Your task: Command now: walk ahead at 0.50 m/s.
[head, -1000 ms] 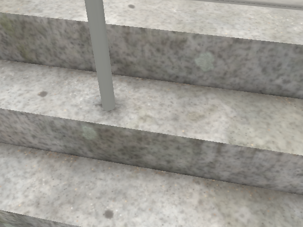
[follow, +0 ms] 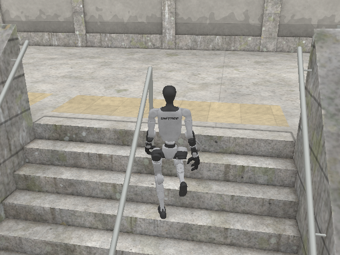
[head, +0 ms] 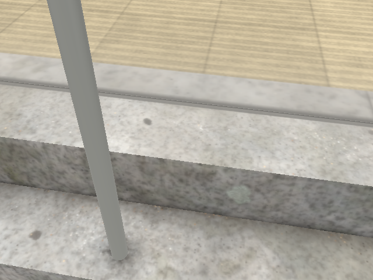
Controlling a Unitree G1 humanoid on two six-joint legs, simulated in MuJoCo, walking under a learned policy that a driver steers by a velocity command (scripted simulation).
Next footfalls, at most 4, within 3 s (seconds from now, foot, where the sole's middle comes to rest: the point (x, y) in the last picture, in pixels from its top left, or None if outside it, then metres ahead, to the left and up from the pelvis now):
0.24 right None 0.21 -0.13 -0.56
0.86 left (136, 270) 0.44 0.14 -0.35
1.16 right None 0.20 -0.13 -0.56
1.34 left None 0.35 0.00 -0.36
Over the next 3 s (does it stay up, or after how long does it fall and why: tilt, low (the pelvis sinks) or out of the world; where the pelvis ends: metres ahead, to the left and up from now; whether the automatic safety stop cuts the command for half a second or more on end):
stays up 0.32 -0.67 0.38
